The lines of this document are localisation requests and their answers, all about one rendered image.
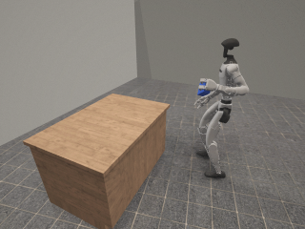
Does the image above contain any robot left upper arm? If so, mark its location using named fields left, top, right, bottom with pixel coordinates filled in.
left=226, top=64, right=249, bottom=96

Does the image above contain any left robot forearm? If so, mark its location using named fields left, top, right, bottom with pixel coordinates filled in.
left=214, top=84, right=249, bottom=96

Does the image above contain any left robot foot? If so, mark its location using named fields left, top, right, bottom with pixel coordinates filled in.
left=204, top=170, right=226, bottom=178

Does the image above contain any robot head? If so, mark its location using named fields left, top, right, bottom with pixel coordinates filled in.
left=221, top=38, right=239, bottom=65

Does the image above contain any table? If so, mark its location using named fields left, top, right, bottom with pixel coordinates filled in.
left=23, top=94, right=171, bottom=229

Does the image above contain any robot right hand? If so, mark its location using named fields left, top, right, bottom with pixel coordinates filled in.
left=194, top=95, right=210, bottom=109

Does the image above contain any sponge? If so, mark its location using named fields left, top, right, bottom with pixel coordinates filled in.
left=197, top=82, right=211, bottom=96

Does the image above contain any robot left hand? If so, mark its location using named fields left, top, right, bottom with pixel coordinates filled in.
left=198, top=78, right=217, bottom=92

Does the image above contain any right robot forearm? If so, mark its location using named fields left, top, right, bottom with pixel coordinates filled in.
left=208, top=91, right=219, bottom=99

